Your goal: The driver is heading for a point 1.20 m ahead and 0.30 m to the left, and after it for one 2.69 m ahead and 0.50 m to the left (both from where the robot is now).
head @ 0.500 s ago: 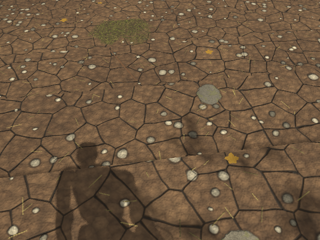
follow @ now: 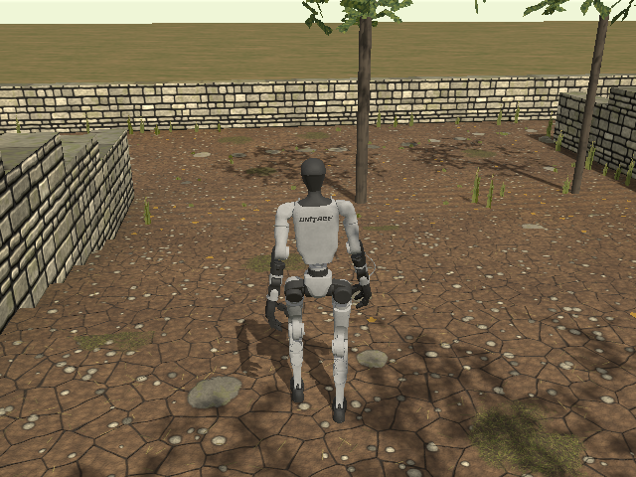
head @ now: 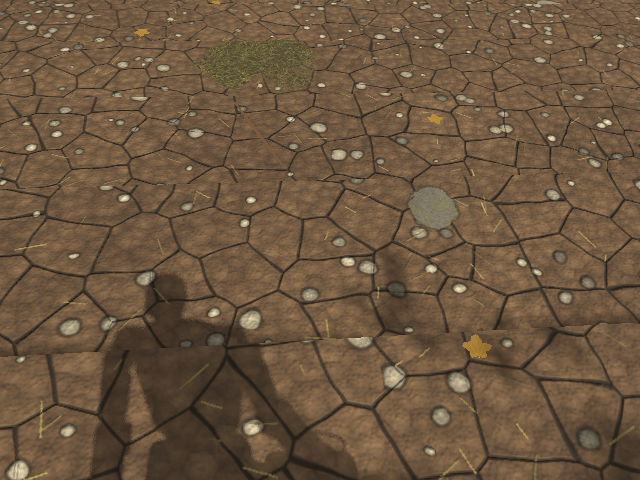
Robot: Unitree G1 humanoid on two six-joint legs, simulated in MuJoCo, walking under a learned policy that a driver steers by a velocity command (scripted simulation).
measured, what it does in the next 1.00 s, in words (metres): walks ahead: left foot, then right foot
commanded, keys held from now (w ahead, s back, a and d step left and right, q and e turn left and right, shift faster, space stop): w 1.00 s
